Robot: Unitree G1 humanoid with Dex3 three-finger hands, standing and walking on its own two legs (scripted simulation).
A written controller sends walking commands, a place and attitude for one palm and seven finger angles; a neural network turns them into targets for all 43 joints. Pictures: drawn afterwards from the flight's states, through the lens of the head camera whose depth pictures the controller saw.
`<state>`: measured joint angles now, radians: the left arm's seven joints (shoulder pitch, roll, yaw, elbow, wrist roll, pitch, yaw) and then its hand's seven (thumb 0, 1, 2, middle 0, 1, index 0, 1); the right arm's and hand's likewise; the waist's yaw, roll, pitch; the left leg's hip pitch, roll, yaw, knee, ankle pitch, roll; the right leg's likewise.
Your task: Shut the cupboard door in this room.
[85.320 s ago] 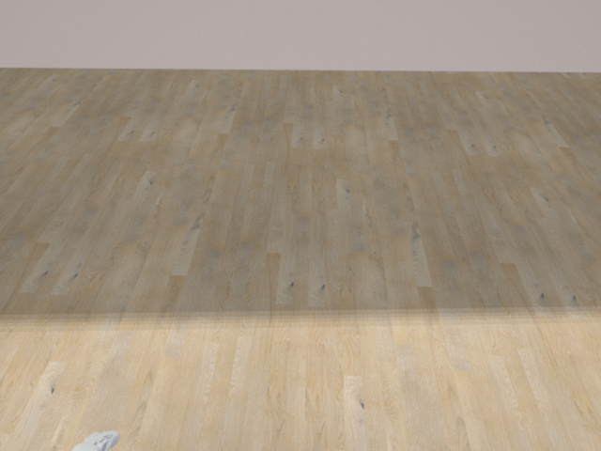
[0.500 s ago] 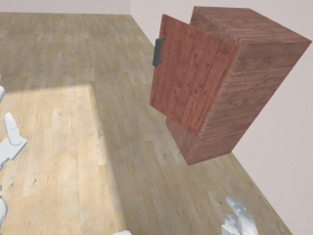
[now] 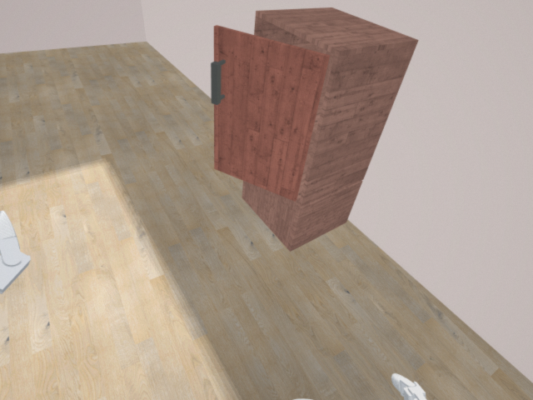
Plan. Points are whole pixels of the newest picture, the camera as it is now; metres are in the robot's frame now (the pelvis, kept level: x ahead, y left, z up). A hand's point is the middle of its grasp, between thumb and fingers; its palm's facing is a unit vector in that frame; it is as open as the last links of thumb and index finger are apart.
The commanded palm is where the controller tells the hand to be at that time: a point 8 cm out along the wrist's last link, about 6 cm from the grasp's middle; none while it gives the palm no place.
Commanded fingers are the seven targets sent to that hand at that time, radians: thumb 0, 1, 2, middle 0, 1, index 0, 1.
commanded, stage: stop stepping back and stand still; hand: left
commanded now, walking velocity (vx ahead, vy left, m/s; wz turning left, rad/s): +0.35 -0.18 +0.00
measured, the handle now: (219, 81) +1.14 +0.14 +0.00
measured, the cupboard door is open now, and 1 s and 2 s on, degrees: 29 29 29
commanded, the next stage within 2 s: let the arm hang, fingers relaxed in 1.86 s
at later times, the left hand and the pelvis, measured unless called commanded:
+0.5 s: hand (2, 290) +0.18 +0.26 +0.19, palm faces +0.50 -0.78 -0.38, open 7.5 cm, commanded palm +0.11 +0.30 +0.19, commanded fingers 0.00 0.90 0.90 -0.20 -0.30 -0.20 -0.30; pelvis -0.02 +0.00 +0.00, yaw +1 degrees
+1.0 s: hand (24, 263) +0.22 +0.27 +0.17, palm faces +0.43 -0.78 -0.45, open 7.4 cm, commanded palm +0.15 +0.31 +0.19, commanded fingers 0.00 0.90 0.90 -0.20 -0.30 -0.20 -0.30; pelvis +0.02 +0.01 +0.01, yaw +1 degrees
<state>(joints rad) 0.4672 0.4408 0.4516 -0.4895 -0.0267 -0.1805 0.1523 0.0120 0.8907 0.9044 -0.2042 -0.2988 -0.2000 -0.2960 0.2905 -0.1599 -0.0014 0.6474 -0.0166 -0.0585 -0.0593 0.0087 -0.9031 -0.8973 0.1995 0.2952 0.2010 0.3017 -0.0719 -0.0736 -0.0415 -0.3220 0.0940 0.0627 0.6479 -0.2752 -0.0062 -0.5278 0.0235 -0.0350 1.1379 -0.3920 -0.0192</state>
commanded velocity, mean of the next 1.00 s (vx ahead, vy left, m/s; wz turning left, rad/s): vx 0.06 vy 0.00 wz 0.00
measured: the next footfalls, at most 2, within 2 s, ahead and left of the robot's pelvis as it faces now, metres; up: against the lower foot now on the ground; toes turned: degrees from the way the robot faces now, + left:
right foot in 0.20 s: +0.00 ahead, -0.10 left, +0.00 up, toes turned -2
left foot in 0.48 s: +0.07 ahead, +0.14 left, +0.00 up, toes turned +8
